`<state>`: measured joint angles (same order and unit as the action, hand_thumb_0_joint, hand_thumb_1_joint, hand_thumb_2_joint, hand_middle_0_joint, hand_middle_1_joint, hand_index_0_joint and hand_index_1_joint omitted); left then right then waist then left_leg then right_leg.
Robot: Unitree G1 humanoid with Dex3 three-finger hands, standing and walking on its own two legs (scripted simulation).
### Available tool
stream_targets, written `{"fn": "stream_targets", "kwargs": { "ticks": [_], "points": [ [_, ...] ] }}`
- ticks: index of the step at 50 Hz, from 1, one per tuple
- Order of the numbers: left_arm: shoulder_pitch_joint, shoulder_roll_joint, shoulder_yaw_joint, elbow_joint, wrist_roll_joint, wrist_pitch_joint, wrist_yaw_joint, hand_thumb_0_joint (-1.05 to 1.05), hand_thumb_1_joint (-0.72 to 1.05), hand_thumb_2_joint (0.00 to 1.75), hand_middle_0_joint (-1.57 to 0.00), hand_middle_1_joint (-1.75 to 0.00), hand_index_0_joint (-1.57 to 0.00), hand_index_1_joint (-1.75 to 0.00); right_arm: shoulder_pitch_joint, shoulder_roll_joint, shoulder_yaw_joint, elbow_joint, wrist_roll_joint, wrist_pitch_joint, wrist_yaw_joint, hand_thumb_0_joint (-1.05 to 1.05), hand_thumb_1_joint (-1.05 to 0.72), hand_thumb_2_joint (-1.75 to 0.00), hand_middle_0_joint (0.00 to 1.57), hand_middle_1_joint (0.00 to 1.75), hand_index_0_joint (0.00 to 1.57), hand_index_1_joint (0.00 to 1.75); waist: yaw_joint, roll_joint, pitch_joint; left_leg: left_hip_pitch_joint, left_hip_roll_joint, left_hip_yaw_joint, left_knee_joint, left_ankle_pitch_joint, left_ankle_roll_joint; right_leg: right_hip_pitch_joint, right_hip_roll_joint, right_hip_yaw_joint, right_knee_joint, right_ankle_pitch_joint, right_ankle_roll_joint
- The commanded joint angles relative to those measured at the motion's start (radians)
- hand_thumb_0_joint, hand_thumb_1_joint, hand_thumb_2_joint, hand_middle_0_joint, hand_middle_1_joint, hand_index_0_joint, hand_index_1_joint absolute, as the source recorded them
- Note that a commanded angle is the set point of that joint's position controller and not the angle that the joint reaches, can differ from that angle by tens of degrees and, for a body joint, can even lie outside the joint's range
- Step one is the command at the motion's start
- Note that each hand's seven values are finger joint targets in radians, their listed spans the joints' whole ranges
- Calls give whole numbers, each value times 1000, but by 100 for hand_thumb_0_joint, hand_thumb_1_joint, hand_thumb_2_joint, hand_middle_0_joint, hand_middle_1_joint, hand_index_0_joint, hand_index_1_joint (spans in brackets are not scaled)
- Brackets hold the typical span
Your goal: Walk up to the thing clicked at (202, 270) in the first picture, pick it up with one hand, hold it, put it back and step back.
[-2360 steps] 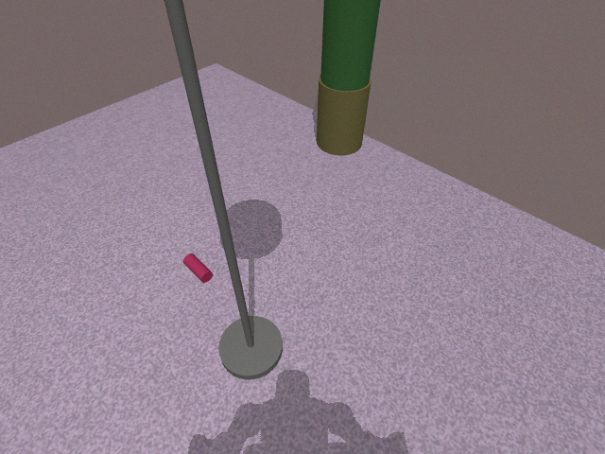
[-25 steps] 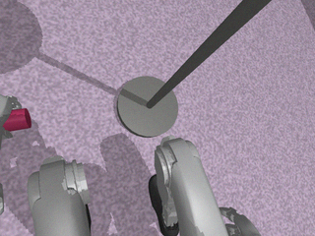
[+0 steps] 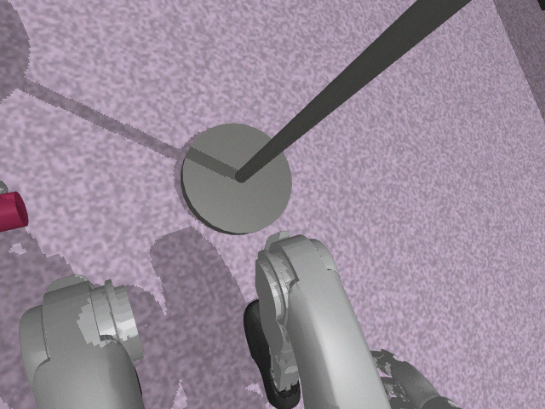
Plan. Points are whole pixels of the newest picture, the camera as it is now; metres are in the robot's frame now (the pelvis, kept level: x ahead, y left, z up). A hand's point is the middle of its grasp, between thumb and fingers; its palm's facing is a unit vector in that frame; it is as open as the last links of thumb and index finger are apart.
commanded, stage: rest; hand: left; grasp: from above
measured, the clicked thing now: out of the picture +0.41 +0.33 -0.26
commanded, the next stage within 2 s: open in 0.48 s
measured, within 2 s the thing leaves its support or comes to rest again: rests again in 0.06 s
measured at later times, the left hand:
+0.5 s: hand out of the picture +0.40 +0.32 -0.24, palm faces -0.47 -0.13 -0.87, open 8.2 cm
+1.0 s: hand out of the picture +0.41 +0.32 -0.24, palm faces -0.44 -0.11 -0.89, open 10.3 cm
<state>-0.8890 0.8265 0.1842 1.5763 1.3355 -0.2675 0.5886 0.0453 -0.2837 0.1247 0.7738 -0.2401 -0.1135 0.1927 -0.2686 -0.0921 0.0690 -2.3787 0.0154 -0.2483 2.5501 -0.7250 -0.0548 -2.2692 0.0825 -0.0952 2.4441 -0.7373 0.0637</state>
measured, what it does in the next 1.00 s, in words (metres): stands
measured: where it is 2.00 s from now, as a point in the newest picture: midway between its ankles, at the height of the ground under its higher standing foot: (206, 399)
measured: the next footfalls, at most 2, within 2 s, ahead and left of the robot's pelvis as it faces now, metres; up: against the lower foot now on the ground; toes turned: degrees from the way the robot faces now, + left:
none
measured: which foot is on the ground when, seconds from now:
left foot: down 0.00-1.00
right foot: down 0.00-1.00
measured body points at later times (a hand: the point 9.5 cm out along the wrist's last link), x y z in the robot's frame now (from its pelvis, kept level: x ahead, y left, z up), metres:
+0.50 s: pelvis +0.00 +0.00 +0.00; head +0.26 +0.12 +0.35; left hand +0.42 +0.33 -0.19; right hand +0.07 -0.26 -0.08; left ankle +0.06 +0.14 -0.26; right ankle +0.09 -0.13 -0.26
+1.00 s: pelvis -0.01 +0.01 +0.00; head +0.25 +0.13 +0.35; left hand +0.42 +0.33 -0.19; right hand +0.07 -0.26 -0.07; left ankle +0.06 +0.14 -0.26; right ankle +0.09 -0.13 -0.26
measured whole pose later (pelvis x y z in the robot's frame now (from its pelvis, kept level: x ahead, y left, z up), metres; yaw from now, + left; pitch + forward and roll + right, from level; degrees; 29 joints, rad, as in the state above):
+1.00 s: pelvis -0.01 +0.01 +0.00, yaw -3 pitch +27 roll -14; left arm -0.95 0.92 0.11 1.72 1.32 -0.25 0.68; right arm 0.04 -0.32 0.23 0.76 -0.29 -0.24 0.27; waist -0.31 -0.13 0.12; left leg -2.36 0.02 -0.30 2.58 -0.71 -0.03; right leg -2.22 0.10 -0.14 2.42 -0.70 0.07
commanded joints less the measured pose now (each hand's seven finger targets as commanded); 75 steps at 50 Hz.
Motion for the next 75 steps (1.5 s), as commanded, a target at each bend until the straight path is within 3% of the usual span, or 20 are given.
{"fn": "stream_targets", "kwargs": {
  "ticks": [1, 23, 24, 26, 29, 33, 38, 42, 46, 50, 53, 58, 59, 60, 61, 62, 67, 68, 71, 75],
  "points": [
    [-283, 268, 13, -115, -18, -6, 69, 0, 89, 47, -122, -33, -123, -32, 185, -287, -71, 3, -4, -10, 0, 0, -90, -90, 20, 30, 20, 30, -17, 431, -697, 531, 16, 153, -221, 258, 64, 333, 19, -129, -220, 338, -83],
    [-279, 328, -7, 20, -30, -1, 107, 0, 84, 41, -116, -35, -118, -33, 173, -331, -15, -8, -27, -76, 40, 0, -90, -90, 20, 30, 20, 30, -59, 415, -615, 509, 29, 115, -220, 232, 64, 350, 34, -165, -216, 324, -76],
    [-285, 293, -34, 11, -27, -3, 105, 0, 82, 41, -116, -34, -118, -32, 179, -328, -8, -10, -27, -78, 41, 0, -90, -90, 20, 30, 20, 30, -61, 413, -604, 509, 25, 118, -224, 228, 63, 350, 32, -165, -224, 318, -75],
    [-274, 324, -8, 30, -34, -6, 112, 0, 82, 43, -116, -34, -118, -33, 177, -336, -6, -6, -33, -81, 41, 0, -90, -90, 20, 30, 20, 30, -64, 412, -620, 509, 29, 116, -219, 242, 66, 376, 36, -164, -227, 340, -73],
    [-282, 308, -34, 45, -34, -9, 116, 0, 80, 42, -115, -34, -116, -32, 160, -334, 1, -16, -34, -87, 45, 0, -90, -90, 20, 30, 20, 30, -63, 401, -595, 493, 30, 110, -225, 209, 64, 357, 38, -166, -227, 301, -77],
    [-284, 312, -47, 43, -33, -11, 119, 0, 48, 35, -83, -37, -84, -35, 154, -336, 9, -11, -36, -95, 46, 0, -89, -90, 20, 30, 20, 30, -62, 425, -581, 496, 29, 108, -235, 186, 61, 346, 40, -170, -229, 279, -79],
    [-285, 307, -53, 50, -25, -11, 129, 0, 16, 44, -65, -44, -66, -42, 155, -342, 13, -15, -39, -99, 50, 0, -89, -90, 20, 30, 20, 30, -74, 430, -581, 516, 31, 98, -242, 204, 56, 347, 41, -181, -221, 297, -78],
    [-309, 298, -70, 57, -28, -3, 132, 0, 6, 51, -56, -51, -58, -50, 153, -351, 11, -11, -41, -117, 62, 0, -89, -90, 20, 30, 20, 30, -90, 432, -558, 514, 33, 97, -225, 201, 57, 329, 38, -182, -221, 302, -73],
    [-264, 314, -50, 67, -31, 9, 141, 0, -4, 58, -49, -59, -50, -58, 140, -354, 15, -19, -41, -119, 63, 0, -89, -90, 20, 30, 20, 30, -59, 466, -569, 534, 32, 89, -265, 203, 47, 331, 40, -186, -224, 291, -81],
    [-298, 301, -79, 69, -30, 24, 122, 0, -10, 63, -42, -66, -44, -64, 131, -355, 14, -26, -39, -131, 75, 0, -89, -90, 20, 30, 20, 30, -83, 474, -545, 533, 34, 85, -248, 186, 48, 306, 33, -186, -207, 288, -80],
    [-274, 373, -17, 61, -39, 25, 122, 0, -15, 67, -39, -68, -40, -67, 160, -368, 13, -16, -37, -135, 76, 0, -89, -90, 20, 30, 20, 30, -69, 454, -561, 518, 33, 91, -244, 204, 54, 343, 37, -179, -225, 299, -77],
    [-282, 305, -59, 42, -53, 14, 100, 0, -25, 75, -30, -76, -31, -76, 150, -357, 11, -25, -36, -138, 79, 0, -89, -90, 20, 30, 20, 30, -84, 448, -573, 527, 36, 87, -238, 229, 53, 354, 37, -182, -223, 323, -75],
    [-267, 328, -38, 49, -56, 13, 97, 0, -26, 76, -29, -79, -30, -78, 159, -362, 9, -24, -39, -137, 75, 0, -89, -90, 20, 30, 20, 30, -81, 454, -594, 542, 35, 90, -238, 239, 54, 370, 40, -182, -228, 333, -75],
    [-302, 304, -66, 18, -69, 4, 90, 0, -28, 77, -28, -79, -29, -79, 142, -353, 13, -36, -31, -139, 75, 0, -89, -90, 20, 30, 20, 30, -79, 459, -579, 520, 34, 90, -235, 223, 56, 360, 36, -179, -233, 319, -74],
    [-262, 331, -34, 40, -76, 2, 93, 0, -29, 78, -27, -80, -27, -79, 162, -364, 11, -26, -34, -135, 73, 0, -89, -90, 20, 30, 20, 30, -75, 447, -593, 539, 35, 84, -250, 236, 53, 383, 34, -183, -236, 328, -75],
    [-236, 367, -9, 47, -61, 2, 97, 0, -30, 80, -26, -82, -26, -81, 176, -358, 16, -13, -37, -127, 72, 0, -89, -90, 20, 30, 20, 30, -63, 459, -602, 537, 37, 92, -242, 254, 55, 406, 40, -176, -236, 347, -74],
    [-275, 329, -45, 34, -59, -19, 86, 0, -38, 86, -18, -88, -19, -88, 171, -359, 18, -28, -38, -116, 70, 0, -89, -90, 20, 30, 20, 30, -87, 449, -580, 531, 35, 89, -236, 245, 56, 389, 37, -182, -234, 341, -74],
    [-251, 361, -13, 31, -58, -21, 93, 0, -40, 88, -17, -89, -18, -89, 173, -361, 18, -21, -38, -110, 66, 0, -89, -90, 20, 30, 20, 30, -70, 439, -593, 526, 37, 88, -241, 242, 57, 395, 39, -183, -236, 336, -75],
    [-282, 335, -50, 32, -41, -31, 92, 0, -42, 91, -15, -91, -15, -91, 168, -364, 20, -33, -40, -111, 68, 0, -89, -90, 20, 30, 20, 30, -91, 447, -552, 526, 35, 89, -241, 224, 55, 362, 35, -188, -230, 316, -75],
    [-256, 345, -28, 35, -45, -35, 114, 0, -43, 92, -13, -93, -14, -93, 157, -359, 21, -30, -37, -103, 60, 0, -89, -90, 20, 30, 20, 30, -67, 429, -582, 509, 34, 91, -246, 219, 56, 381, 40, -180, -242, 308, -76]
  ]
}}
